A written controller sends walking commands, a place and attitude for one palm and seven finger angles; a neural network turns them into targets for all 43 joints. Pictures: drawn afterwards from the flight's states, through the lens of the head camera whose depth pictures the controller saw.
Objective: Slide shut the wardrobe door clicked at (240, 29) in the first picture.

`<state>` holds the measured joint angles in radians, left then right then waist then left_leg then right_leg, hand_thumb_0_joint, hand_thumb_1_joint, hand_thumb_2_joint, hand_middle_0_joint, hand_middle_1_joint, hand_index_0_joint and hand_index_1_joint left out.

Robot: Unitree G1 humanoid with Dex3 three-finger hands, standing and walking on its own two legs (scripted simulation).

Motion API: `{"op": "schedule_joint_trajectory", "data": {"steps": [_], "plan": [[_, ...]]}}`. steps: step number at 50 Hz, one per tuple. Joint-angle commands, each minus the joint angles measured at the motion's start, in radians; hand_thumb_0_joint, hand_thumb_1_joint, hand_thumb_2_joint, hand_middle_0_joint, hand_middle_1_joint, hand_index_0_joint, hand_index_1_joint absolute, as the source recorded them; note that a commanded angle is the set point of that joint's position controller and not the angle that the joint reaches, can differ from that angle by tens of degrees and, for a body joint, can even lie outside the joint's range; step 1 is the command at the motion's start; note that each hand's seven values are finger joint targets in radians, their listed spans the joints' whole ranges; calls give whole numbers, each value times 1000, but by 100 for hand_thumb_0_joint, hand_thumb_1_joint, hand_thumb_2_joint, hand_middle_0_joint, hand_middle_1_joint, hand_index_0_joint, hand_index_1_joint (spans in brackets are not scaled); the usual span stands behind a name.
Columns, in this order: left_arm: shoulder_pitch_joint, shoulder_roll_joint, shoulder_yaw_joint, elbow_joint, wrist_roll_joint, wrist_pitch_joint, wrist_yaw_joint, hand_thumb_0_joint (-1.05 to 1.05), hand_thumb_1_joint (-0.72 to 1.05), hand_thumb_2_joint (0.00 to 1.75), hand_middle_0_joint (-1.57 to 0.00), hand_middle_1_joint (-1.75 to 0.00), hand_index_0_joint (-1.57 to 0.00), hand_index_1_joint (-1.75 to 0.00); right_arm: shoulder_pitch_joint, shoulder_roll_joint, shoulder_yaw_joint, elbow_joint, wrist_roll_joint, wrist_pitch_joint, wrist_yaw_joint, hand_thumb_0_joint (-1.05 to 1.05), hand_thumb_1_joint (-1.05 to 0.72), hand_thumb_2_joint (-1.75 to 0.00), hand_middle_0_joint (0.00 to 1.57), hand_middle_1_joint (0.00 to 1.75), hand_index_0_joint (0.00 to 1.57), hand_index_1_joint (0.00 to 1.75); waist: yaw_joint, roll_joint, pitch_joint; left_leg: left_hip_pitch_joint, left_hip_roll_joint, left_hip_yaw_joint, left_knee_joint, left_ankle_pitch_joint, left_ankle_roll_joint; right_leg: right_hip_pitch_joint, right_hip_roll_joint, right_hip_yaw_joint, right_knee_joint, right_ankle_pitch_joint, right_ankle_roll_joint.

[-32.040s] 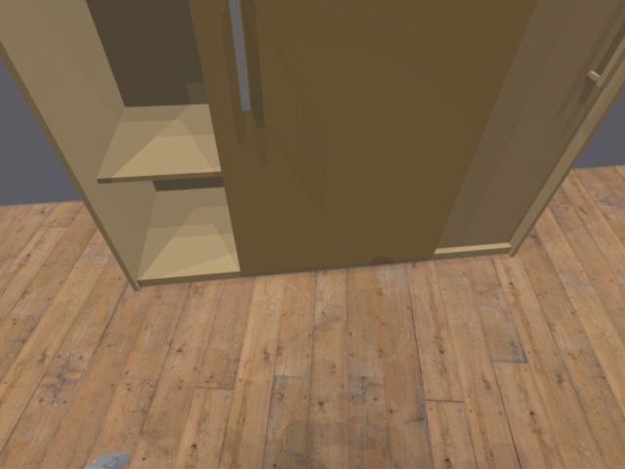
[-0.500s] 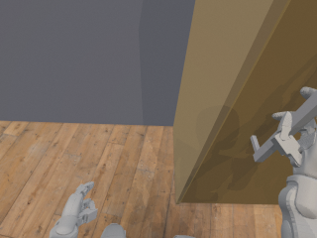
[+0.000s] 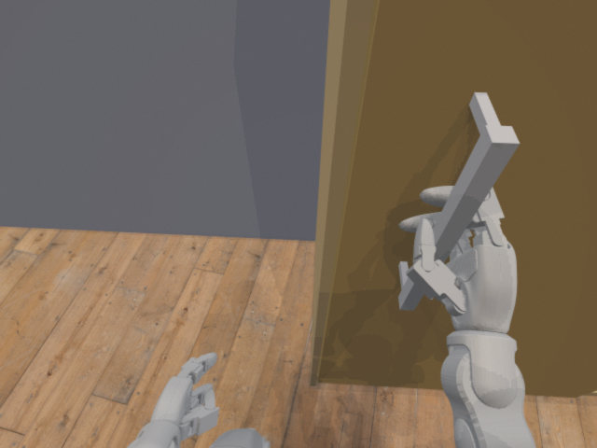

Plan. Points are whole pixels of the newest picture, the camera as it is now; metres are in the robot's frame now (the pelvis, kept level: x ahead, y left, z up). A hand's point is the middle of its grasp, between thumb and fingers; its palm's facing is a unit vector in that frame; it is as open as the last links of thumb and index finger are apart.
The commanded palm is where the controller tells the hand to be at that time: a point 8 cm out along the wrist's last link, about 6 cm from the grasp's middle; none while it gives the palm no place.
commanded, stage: stop walking and hold the door there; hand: right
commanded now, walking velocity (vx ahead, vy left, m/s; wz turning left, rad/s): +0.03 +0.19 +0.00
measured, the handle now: (435, 228) +0.32 -0.14 +0.15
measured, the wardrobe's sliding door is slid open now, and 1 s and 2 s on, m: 0.00 0.00 0.00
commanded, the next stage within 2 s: loosen the grip on the handle in 0.60 s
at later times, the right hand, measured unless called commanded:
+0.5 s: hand (414, 264) +0.27 -0.11 +0.16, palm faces +0.17 +0.98 -0.05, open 6.0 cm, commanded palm +0.24 -0.12 +0.15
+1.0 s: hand (420, 262) +0.27 -0.11 +0.16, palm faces +0.19 +0.98 -0.03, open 10.9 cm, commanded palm +0.24 -0.15 +0.15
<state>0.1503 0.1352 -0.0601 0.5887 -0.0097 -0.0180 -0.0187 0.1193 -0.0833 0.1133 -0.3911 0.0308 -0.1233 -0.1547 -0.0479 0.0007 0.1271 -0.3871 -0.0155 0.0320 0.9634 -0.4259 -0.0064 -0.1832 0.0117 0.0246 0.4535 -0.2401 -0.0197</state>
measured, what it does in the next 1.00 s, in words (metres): steps on the spot: left foot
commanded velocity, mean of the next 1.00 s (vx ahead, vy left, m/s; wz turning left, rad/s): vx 0.00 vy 0.01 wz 0.00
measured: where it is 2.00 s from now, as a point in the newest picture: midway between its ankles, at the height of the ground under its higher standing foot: outside the picture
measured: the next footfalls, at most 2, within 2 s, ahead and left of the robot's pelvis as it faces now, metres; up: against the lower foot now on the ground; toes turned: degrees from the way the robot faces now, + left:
left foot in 0.28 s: +0.00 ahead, +0.13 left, +0.00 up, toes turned +2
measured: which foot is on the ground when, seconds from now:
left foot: up 0.00-0.26, down 0.28-1.00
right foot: down 0.00-1.00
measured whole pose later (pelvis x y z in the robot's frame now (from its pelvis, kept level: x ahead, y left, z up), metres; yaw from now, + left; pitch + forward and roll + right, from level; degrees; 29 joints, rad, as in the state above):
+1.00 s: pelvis -0.06 +0.01 -0.01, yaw +2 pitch -3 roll -1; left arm 0.21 0.20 -0.04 0.64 -0.02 -0.16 0.02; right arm -0.17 -0.12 -0.04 0.10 0.04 -0.12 -0.21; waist 0.00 -0.01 -0.03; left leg -0.26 0.00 0.00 0.62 -0.31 0.01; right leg -0.29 0.00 -0.02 0.57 -0.22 0.00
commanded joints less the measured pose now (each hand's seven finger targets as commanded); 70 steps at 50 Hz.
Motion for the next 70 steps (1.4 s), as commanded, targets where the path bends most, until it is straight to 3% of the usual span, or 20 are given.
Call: {"op": "schedule_joint_trajectory", "data": {"steps": [1,11,15,17,20,23,27,34,35,36,37,38,39,40,43,47,54,55,60,70], "plan": [[-112,148,59,-157,0,-49,-1,0,90,90,-20,-30,-20,-30,-309,21,232,-277,-32,-72,98,0,-90,-90,45,140,45,140,78,-165,-318,-12,29,-33,-91,52,4,248,-302,148,-120,617,-100],[-134,128,47,-144,-5,-49,16,0,90,90,-20,-30,-20,-30,-400,18,215,-198,-32,-66,78,0,-90,-90,45,140,45,140,76,-147,-346,206,16,-13,-503,179,11,205,-240,115,-77,459,-61],[-136,124,47,-133,0,-47,33,0,90,90,-20,-30,-20,-30,-405,-48,131,-175,-37,-77,67,0,-90,-90,45,140,45,140,83,-22,-366,278,124,-133,-587,492,49,83,-136,52,3,245,12],[-114,132,57,-131,-7,-49,38,0,90,90,-20,-30,-20,-30,-416,-17,150,-168,-26,-77,69,0,-90,-90,45,140,45,140,88,92,-435,311,132,-128,-550,702,52,140,-101,10,57,392,10],[-123,141,59,-125,-6,-46,53,0,90,90,-20,-30,-20,-30,-402,-75,66,-106,-21,-68,58,0,-90,-90,45,140,45,140,78,23,-419,272,122,-111,-558,618,35,150,-100,2,31,371,5],[-136,145,54,-129,-8,-42,61,0,90,90,-20,-30,-20,-30,-415,-45,102,-67,-16,-62,61,0,-90,-90,45,140,45,140,77,-28,-364,229,99,-94,-584,442,27,132,-111,27,-11,311,-2],[-130,147,51,-126,-6,-40,69,0,90,90,-20,-30,-20,-30,-405,-63,63,-4,-13,-61,53,0,-90,-90,45,140,45,140,70,13,-310,191,98,-107,-632,334,28,94,-99,28,-33,199,0],[-122,160,54,-113,-5,-51,77,0,90,90,-20,-30,-20,-30,-402,-87,37,42,-12,-69,47,0,-90,-90,45,140,45,140,61,-19,-305,193,88,-100,-633,295,25,88,-108,40,-66,188,-5],[-86,206,124,-161,2,-65,75,0,90,90,-20,-30,-20,-30,-1152,-885,-666,-104,-109,-111,33,0,-90,-90,45,140,45,140,-13,402,-62,100,98,-200,-799,527,-37,-76,-99,7,70,187,-43],[-122,153,111,-63,37,-131,55,0,90,90,-20,-30,-20,-30,-749,-181,-241,583,-73,21,91,0,-78,-84,45,140,45,140,60,270,-431,290,17,-37,-465,822,45,85,6,-95,-57,410,-14],[-52,181,115,-87,-31,-168,43,0,90,90,-20,-30,-20,-30,-572,-20,-159,261,53,7,126,0,-66,-78,45,140,45,140,43,57,-523,199,-12,53,-420,685,33,223,-33,-37,-23,535,16],[-63,164,106,-76,-41,-190,40,0,90,90,-20,-30,-20,-30,-478,62,-102,224,119,17,155,0,-54,-73,45,140,45,140,8,-284,-554,120,8,30,-426,455,45,365,-60,-24,3,624,61],[-45,188,106,-69,-25,-187,47,0,90,90,-20,-30,-20,-30,-460,-59,-223,153,179,4,129,0,-42,-67,45,140,45,140,-14,-281,-567,120,5,31,-453,340,36,350,-53,-13,23,477,82],[-76,185,92,-82,-16,-189,46,0,90,90,-20,-30,-20,-30,-484,-73,-208,130,157,-8,101,0,-30,-61,45,140,45,140,-11,-183,-508,133,2,33,-477,328,30,242,-39,-26,12,278,69],[-73,189,86,-94,-10,-187,39,0,90,90,-20,-30,-20,-30,-496,-117,-174,206,33,-38,-2,0,7,-43,45,140,45,140,34,59,-299,74,1,29,-487,189,16,29,-38,-12,-15,7,27],[-92,180,66,-108,-5,-197,44,0,90,90,-20,-30,-20,-30,-629,-85,-81,236,-18,-80,-38,0,55,-20,42,137,42,137,52,49,-225,2,12,-7,-498,5,16,-28,-27,-10,-16,-207,11],[-77,183,63,-95,-4,-219,60,0,90,90,-20,-30,-20,-30,-674,-127,-112,262,2,-122,-9,0,55,-20,33,125,33,125,40,7,-277,27,18,-33,-506,-18,23,-35,-21,-24,20,-186,4],[-68,189,67,-89,-2,-218,65,0,90,90,-20,-30,-20,-30,-622,-216,-208,277,10,-123,-10,0,55,-20,32,123,32,123,21,37,-288,52,17,-39,-516,-8,22,-45,-20,-33,26,-152,2],[-73,184,66,-95,-2,-228,64,0,90,90,-20,-30,-20,-30,-556,-139,-156,201,55,-120,16,0,55,-20,25,115,25,115,17,2,-306,81,15,-26,-501,121,21,-8,-20,-45,48,-15,2],[-46,191,71,-96,7,-201,57,0,90,90,-20,-30,-20,-30,-421,-157,-180,144,37,-89,-9,0,55,-20,25,115,25,115,12,39,-320,103,16,-16,-468,275,15,-7,-16,-55,78,109,0]]}}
